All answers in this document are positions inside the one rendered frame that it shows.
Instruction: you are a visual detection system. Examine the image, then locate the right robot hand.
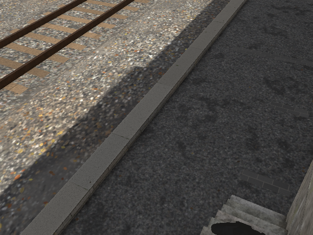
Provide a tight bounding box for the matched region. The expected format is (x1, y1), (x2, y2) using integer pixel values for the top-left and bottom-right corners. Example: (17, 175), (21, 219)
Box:
(211, 221), (265, 235)

